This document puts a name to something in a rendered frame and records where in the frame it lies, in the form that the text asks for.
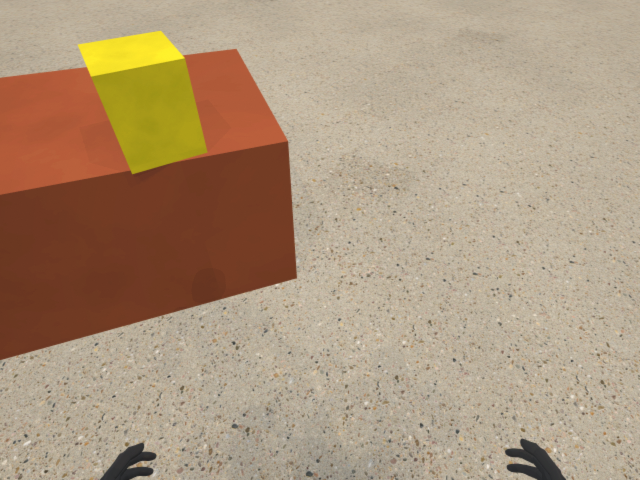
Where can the pedestal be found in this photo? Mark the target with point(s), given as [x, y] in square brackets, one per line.
[86, 246]

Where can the robot left hand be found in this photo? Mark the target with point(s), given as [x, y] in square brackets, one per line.
[131, 456]

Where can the robot right hand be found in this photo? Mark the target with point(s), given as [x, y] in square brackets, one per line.
[545, 468]

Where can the carton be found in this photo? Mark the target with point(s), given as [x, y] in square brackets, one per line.
[145, 88]

